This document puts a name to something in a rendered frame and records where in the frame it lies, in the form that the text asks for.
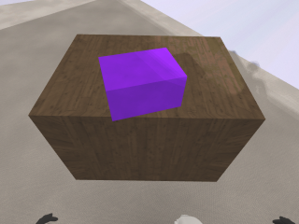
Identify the pedestal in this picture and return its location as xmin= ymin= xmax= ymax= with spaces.
xmin=28 ymin=34 xmax=265 ymax=182

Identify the carton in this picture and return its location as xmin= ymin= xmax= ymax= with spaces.
xmin=98 ymin=48 xmax=187 ymax=121

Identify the robot left hand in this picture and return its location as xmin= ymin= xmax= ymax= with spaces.
xmin=36 ymin=213 xmax=58 ymax=224

